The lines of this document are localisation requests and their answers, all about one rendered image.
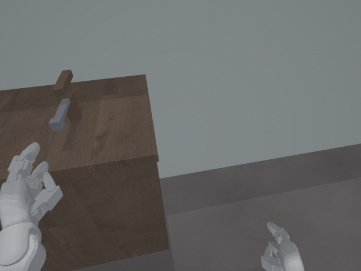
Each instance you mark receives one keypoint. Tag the left robot hand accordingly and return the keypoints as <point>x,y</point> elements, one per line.
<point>21,196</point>

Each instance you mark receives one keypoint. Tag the counter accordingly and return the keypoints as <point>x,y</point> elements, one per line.
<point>104,160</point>

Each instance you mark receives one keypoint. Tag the robot left forearm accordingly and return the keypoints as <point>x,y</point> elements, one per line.
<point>21,248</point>

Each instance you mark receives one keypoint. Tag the right robot hand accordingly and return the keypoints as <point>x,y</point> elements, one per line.
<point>287,254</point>

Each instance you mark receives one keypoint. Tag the tap lever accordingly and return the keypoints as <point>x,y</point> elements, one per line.
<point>57,123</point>

